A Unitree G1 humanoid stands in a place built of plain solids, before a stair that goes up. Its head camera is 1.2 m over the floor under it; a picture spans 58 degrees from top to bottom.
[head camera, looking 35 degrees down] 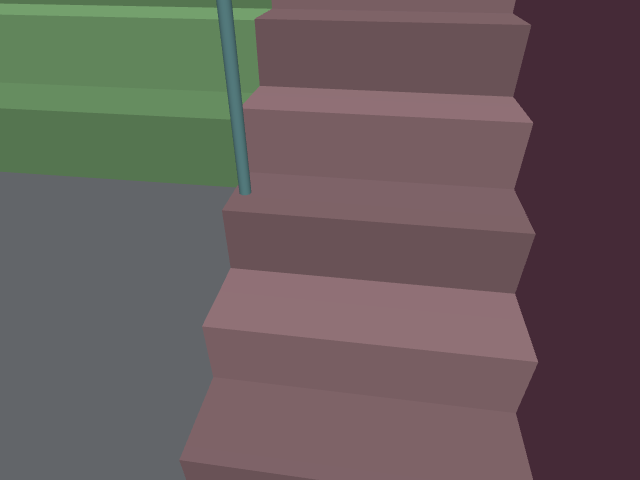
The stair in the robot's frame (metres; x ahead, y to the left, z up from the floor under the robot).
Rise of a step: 0.20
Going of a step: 0.23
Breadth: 0.81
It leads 8 degrees to the right of straight ahead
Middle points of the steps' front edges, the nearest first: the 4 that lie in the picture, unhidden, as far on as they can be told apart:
0.71 -0.10 0.40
0.94 -0.14 0.60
1.17 -0.17 0.80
1.41 -0.20 1.00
